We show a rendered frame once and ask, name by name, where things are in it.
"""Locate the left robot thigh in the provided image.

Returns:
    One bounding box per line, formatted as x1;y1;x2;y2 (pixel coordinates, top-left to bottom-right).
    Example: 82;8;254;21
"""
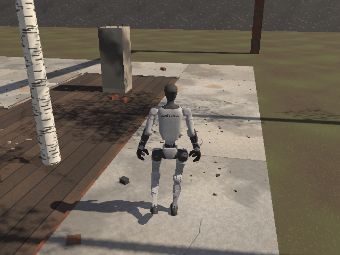
151;148;163;181

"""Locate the right robot hand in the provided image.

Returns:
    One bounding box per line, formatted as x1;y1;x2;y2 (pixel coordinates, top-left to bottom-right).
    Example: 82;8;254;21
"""
189;150;201;162

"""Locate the right robot upper arm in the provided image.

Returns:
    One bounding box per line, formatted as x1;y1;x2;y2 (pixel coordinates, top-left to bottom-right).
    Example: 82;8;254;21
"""
182;107;195;137

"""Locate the left robot forearm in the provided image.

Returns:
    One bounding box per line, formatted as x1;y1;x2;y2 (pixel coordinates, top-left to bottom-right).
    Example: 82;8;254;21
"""
138;128;149;150

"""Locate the right robot foot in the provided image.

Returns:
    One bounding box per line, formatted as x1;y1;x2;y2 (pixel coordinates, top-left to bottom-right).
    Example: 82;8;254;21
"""
171;203;178;216

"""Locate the right robot forearm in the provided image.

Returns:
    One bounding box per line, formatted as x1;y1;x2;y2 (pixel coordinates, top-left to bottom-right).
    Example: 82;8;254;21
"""
190;129;200;151

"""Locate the left robot hand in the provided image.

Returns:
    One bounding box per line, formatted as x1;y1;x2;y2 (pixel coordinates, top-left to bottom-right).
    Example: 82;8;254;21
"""
137;148;149;160

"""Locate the left robot upper arm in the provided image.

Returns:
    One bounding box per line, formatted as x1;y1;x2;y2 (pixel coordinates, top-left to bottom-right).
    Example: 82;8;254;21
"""
144;107;159;136

